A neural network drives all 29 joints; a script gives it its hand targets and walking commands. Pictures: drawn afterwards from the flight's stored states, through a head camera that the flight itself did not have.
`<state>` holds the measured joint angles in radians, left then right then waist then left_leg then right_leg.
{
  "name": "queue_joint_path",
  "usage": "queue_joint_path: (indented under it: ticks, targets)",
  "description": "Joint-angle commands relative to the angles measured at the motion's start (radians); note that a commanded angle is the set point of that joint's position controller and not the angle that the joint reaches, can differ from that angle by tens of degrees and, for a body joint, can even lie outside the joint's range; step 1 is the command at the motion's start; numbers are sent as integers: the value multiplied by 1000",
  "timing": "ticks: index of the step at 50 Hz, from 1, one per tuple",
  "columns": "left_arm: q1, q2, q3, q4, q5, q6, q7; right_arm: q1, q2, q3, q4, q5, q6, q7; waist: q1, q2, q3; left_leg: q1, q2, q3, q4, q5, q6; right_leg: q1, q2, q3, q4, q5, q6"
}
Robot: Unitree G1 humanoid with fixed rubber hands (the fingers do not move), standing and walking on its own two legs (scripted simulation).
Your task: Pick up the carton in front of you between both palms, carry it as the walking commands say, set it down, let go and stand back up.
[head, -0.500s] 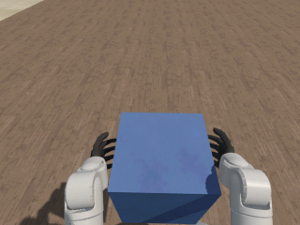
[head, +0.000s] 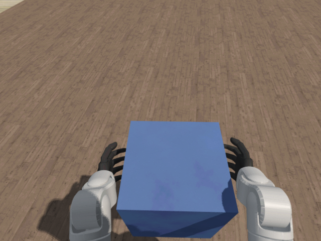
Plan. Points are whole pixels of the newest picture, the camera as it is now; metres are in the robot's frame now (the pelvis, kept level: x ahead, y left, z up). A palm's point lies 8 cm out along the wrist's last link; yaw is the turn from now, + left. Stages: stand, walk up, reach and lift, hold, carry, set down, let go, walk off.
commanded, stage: carry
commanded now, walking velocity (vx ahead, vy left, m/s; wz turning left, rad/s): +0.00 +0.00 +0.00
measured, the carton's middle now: (172, 183) +0.25 +0.01 +0.00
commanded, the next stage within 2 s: hold in 1.46 s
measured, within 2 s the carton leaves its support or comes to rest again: neither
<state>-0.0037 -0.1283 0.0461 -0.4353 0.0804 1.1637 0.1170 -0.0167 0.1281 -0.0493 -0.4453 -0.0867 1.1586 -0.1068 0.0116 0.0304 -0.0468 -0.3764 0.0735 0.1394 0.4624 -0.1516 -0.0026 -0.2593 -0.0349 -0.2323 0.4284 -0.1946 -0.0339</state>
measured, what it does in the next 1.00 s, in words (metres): shifts its weight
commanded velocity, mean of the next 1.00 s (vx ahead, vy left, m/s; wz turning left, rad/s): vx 0.00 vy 0.00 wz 0.00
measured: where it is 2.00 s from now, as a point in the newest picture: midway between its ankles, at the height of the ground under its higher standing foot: outside the picture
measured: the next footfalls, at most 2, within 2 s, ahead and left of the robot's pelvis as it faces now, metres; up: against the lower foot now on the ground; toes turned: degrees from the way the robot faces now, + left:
none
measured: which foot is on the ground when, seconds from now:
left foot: down 0.00-1.00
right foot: down 0.00-1.00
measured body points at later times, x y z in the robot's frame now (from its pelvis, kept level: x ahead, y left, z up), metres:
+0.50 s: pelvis +0.11 +0.02 +0.00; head +0.10 +0.02 +0.45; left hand +0.37 +0.16 +0.07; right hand +0.36 -0.14 +0.08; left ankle +0.08 +0.10 -0.74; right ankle +0.02 -0.10 -0.73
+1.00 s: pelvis +0.07 +0.01 +0.00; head +0.04 +0.02 +0.45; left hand +0.36 +0.15 +0.03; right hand +0.35 -0.15 +0.04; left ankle +0.08 +0.11 -0.74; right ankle +0.02 -0.10 -0.74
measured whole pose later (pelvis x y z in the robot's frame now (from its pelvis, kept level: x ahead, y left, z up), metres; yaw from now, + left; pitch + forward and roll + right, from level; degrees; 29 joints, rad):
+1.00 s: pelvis +0.07 +0.01 +0.00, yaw -2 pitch +2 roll +0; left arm -0.14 -0.13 0.12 0.05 0.22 0.86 0.03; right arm -0.16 0.13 -0.13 0.07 -0.21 0.84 -0.03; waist 0.00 -0.02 -0.12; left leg -0.30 0.05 0.17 0.53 -0.27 0.03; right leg -0.20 -0.08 -0.17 0.51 -0.34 0.02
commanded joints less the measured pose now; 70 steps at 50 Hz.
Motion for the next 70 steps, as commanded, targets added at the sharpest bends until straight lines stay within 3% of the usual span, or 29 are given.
queue_joint_path:
  ticks: [1,2,3,5,6,7,10,12,18,19,21,25,28,29,30,35,40,41,43,45,48,53,55,59,61,62,66,67,70]
  targets:
    - [-446,-848,-675,-144,-342,5,-208,-397,888,687,-93,342,10,183,0,63,-290,201,192,-189,-161,199,35,52,-117,113,-18,-74,59]
    - [-481,-857,-692,-167,-358,15,-208,-412,882,688,-109,340,17,179,-5,14,-278,217,160,-126,-105,179,28,62,-119,127,-40,-6,58]
    - [-494,-816,-682,-160,-354,30,-202,-390,843,648,-55,320,33,173,-9,41,-200,178,140,-121,-92,215,21,58,-145,132,-47,40,61]
    - [-434,-757,-645,-110,-344,56,-188,-342,808,635,-20,315,58,160,-7,-32,-223,201,122,-102,-67,305,13,58,-149,133,1,109,68]
    - [-423,-743,-640,-77,-328,69,-179,-321,791,614,6,306,65,152,-11,20,-224,208,127,-96,-49,378,17,51,-150,125,1,162,74]
    - [-444,-731,-642,-91,-344,74,-176,-327,774,616,13,310,70,147,-8,0,-269,242,130,-96,-12,472,22,74,-148,125,33,224,74]
    - [-424,-715,-620,-42,-320,93,-168,-357,770,591,30,316,90,139,-13,38,-284,263,116,-81,31,718,27,62,-131,107,80,319,77]
    - [-463,-756,-624,-47,-342,91,-173,-369,796,608,30,319,91,147,-8,8,-304,293,124,-83,38,702,27,46,-129,104,81,273,80]
    - [-509,-877,-663,-114,-360,45,-191,-451,930,682,-67,365,48,166,-12,-27,-364,306,103,-77,74,759,31,111,-113,102,115,397,79]
    - [-502,-891,-661,-66,-360,47,-193,-482,921,687,-70,371,44,166,-10,-18,-363,324,96,-63,87,761,31,83,-114,97,114,408,76]
    - [-458,-841,-658,-89,-334,38,-198,-392,911,668,-10,345,42,173,-19,28,-371,317,85,-56,92,687,26,107,-120,106,81,427,80]
    - [-427,-842,-644,-15,-300,-3,-218,-404,870,683,-6,314,7,192,-14,-55,-363,304,88,-63,86,646,32,128,-126,114,98,424,72]
    - [-457,-792,-621,46,-282,-44,-233,-407,816,634,65,269,-36,203,-13,-39,-302,237,78,-63,71,472,35,123,-137,123,77,414,72]
    - [-457,-745,-593,78,-247,-61,-233,-403,808,625,121,260,-47,206,-14,-67,-266,221,88,-73,52,412,25,113,-142,130,52,351,64]
    - [-475,-741,-597,70,-250,-78,-234,-414,792,622,109,245,-69,205,-16,-19,-289,240,79,-75,58,404,31,110,-140,132,71,328,59]
    - [-493,-770,-581,118,-226,-158,-245,-454,812,601,167,236,-146,219,-12,-84,-293,194,82,-66,63,303,37,133,-146,137,60,392,42]
    - [-532,-700,-500,225,-161,-247,-253,-438,773,502,319,151,-226,223,-16,-4,-241,191,79,-66,40,288,34,87,-139,143,32,235,41]
    - [-515,-704,-472,278,-129,-265,-250,-482,764,490,313,146,-254,225,-13,-41,-244,190,82,-77,21,237,38,88,-144,143,22,197,41]
    - [-560,-719,-480,284,-141,-312,-254,-496,774,491,325,141,-296,227,-15,-37,-246,191,91,-94,0,204,36,72,-137,144,23,112,35]
    - [-586,-746,-481,309,-134,-347,-262,-509,796,468,402,139,-330,242,-12,-7,-253,199,89,-84,-7,174,27,58,-137,143,14,98,39]
    - [-590,-722,-380,486,-50,-397,-276,-509,783,362,562,52,-385,256,-12,-1,-228,172,86,-85,-13,193,28,57,-125,139,10,79,47]
    - [-701,-796,-341,596,-49,-517,-312,-636,846,347,645,35,-500,285,-9,-48,-221,183,89,-104,-49,87,28,18,-134,165,-19,0,28]
    - [-744,-830,-359,607,-55,-543,-319,-627,882,341,684,31,-527,291,-14,-18,-243,174,86,-104,-52,34,37,27,-131,165,-21,-41,27]
    - [-759,-871,-440,510,-98,-552,-323,-613,940,412,634,69,-529,297,-11,-22,-347,226,84,-91,-2,159,41,74,-130,160,15,115,31]
    - [-699,-909,-461,529,-116,-523,-324,-635,942,459,558,94,-510,296,-7,-75,-334,226,91,-94,-4,190,30,55,-129,144,27,106,31]
    - [-664,-880,-457,513,-114,-503,-322,-583,945,469,560,95,-489,294,-15,-29,-339,221,86,-88,-10,156,30,45,-141,158,14,87,28]
    - [-676,-842,-430,477,-103,-470,-314,-558,893,426,567,72,-448,283,-15,-47,-281,171,88,-104,-12,154,33,46,-131,146,12,59,32]
    - [-632,-843,-430,493,-95,-464,-311,-551,893,415,567,86,-447,286,-15,-7,-281,175,91,-95,-28,161,32,36,-141,155,17,46,23]
    - [-657,-828,-403,508,-80,-468,-313,-572,889,408,571,75,-454,289,-12,-13,-275,157,89,-112,-22,123,31,56,-131,157,6,30,32]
